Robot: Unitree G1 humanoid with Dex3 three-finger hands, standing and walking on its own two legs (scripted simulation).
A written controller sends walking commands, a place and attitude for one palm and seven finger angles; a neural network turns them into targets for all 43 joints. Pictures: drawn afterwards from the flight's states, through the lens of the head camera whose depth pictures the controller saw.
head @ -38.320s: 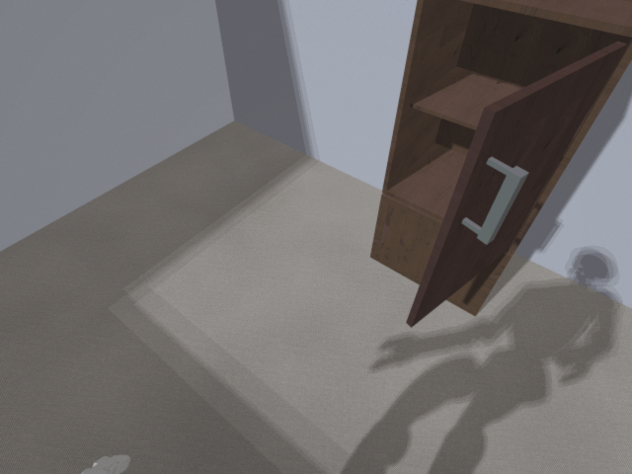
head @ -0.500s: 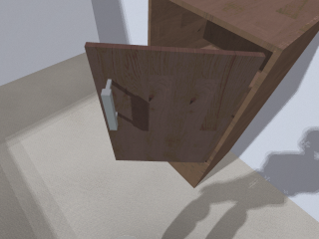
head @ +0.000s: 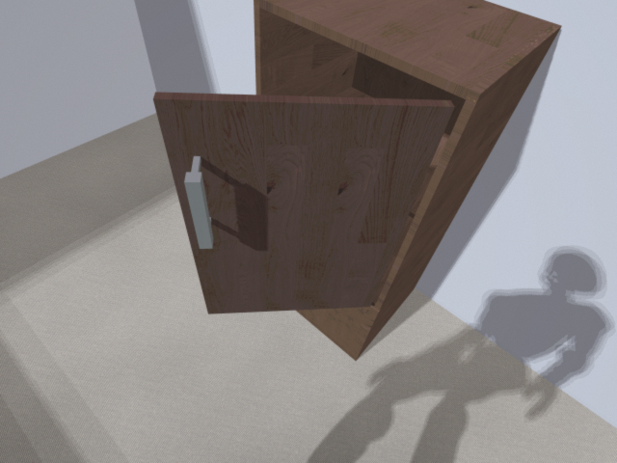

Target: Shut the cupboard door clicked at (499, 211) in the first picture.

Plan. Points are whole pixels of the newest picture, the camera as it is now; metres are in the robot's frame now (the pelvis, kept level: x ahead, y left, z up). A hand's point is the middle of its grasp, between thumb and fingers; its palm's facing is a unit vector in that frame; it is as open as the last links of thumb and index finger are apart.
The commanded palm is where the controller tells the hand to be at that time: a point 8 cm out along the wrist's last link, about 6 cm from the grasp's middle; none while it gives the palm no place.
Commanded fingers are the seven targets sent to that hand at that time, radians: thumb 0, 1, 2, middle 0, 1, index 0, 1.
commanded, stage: come to a stop and stand still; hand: left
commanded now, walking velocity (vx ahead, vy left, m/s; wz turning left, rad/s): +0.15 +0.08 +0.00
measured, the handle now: (201, 204) +0.49 +0.19 +0.03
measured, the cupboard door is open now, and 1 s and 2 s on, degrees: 46 46 46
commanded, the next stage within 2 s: look again from close up in 0.92 s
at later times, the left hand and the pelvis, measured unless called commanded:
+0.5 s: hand out of the picture -0.04 +0.13 -0.19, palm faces +0.12 -0.98 -0.14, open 7.4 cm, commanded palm none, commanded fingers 0.00 0.90 0.90 -0.20 -0.30 -0.20 -0.30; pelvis +0.00 -0.02 -0.01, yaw +2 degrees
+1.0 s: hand out of the picture +0.02 +0.19 -0.19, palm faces +0.04 -0.98 -0.20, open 7.3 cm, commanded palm none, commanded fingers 0.00 0.90 0.90 -0.20 -0.30 -0.20 -0.30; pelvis +0.01 +0.01 -0.01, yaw +1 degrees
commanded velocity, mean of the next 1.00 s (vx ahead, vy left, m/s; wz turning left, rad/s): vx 0.04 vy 0.05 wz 0.00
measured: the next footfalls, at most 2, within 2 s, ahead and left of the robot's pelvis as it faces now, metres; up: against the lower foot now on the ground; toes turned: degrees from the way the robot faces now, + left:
right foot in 0.10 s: -0.01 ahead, -0.14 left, +0.00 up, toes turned -2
left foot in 0.48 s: +0.03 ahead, +0.11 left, +0.00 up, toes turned +6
